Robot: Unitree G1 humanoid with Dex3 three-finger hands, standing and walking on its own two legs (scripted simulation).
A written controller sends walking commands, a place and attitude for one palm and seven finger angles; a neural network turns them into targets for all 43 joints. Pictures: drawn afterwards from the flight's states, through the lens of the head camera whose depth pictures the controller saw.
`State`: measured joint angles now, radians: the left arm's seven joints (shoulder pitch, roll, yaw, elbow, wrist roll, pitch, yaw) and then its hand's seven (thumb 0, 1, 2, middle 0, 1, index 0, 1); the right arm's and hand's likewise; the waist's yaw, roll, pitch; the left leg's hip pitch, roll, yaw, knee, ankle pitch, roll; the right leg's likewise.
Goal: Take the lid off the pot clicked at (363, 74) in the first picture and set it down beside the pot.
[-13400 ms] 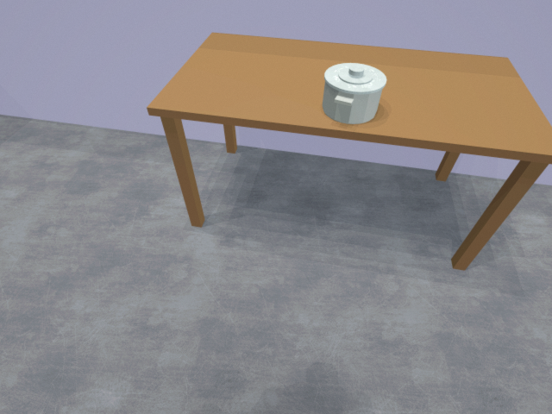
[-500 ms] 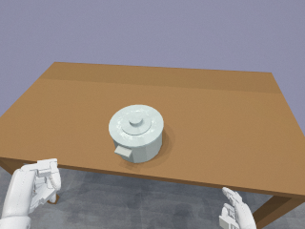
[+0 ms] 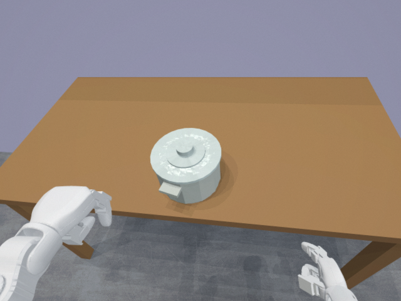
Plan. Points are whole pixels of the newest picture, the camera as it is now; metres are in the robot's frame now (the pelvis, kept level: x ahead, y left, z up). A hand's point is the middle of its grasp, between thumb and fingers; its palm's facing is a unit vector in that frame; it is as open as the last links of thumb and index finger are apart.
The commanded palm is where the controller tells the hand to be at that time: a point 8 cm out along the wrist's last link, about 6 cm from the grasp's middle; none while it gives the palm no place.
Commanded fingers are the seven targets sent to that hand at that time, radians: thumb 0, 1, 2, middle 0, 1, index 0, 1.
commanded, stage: reach forward and open the fingers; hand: left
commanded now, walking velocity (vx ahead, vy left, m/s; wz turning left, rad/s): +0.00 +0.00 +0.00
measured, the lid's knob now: (184, 147) +0.47 +0.11 +0.01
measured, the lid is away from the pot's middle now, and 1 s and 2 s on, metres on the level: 0.00 0.00 0.00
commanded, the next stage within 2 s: move the open hand above the knob in 0.56 s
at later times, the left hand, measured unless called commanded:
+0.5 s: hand (92, 199) +0.27 +0.25 +0.08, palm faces -0.22 -0.04 -0.97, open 9.8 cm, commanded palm +0.26 +0.25 +0.14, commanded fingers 0.00 -0.25 1.32 -0.82 -0.08 -0.82 -0.08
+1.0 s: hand (114, 176) +0.33 +0.23 +0.08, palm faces -0.26 -0.07 -0.96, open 10.1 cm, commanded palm +0.31 +0.22 +0.14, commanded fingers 0.00 -0.26 1.33 -0.82 -0.08 -0.82 -0.08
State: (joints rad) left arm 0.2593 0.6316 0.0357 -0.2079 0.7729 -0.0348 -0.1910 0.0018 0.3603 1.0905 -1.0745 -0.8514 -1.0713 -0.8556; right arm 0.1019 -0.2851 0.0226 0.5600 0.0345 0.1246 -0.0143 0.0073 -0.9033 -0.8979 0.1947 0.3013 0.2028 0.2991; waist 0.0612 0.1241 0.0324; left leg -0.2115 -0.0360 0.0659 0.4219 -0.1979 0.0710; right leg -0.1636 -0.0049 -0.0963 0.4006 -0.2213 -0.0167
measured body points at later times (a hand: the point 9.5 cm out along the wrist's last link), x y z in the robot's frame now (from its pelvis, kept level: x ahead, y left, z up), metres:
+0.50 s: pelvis +0.00 +0.01 +0.00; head +0.02 -0.03 +0.45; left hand +0.28 +0.25 +0.13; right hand +0.20 -0.21 -0.11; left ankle +0.02 +0.07 -0.74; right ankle +0.00 -0.11 -0.74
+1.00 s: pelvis +0.01 +0.01 +0.00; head +0.04 -0.03 +0.45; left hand +0.34 +0.23 +0.13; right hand +0.21 -0.21 -0.12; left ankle +0.02 +0.07 -0.74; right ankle +0.00 -0.11 -0.74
